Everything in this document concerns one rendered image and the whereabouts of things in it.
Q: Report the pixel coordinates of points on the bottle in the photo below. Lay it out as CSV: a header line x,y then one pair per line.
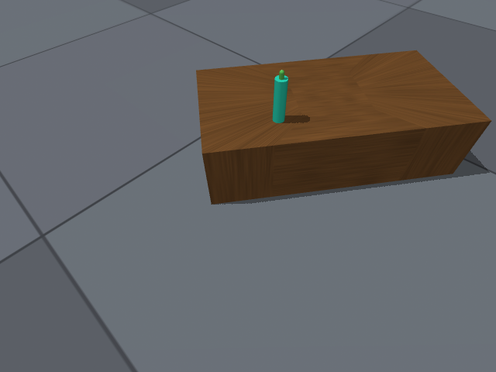
x,y
280,97

